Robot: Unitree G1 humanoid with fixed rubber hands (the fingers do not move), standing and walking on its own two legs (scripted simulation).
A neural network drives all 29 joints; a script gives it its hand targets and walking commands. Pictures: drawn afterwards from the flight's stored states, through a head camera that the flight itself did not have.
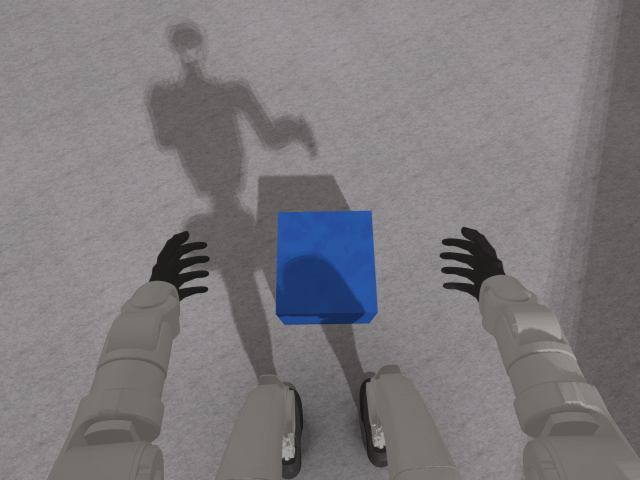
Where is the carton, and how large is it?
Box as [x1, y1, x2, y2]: [276, 211, 377, 324]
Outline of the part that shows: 278,212 276,314 284,324 369,322 377,312 371,211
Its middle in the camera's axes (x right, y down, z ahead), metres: +0.02 +0.07 +1.02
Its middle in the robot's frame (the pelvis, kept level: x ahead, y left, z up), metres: +0.51 -0.01 -0.58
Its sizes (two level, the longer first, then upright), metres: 0.255 0.235 0.193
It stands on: the floor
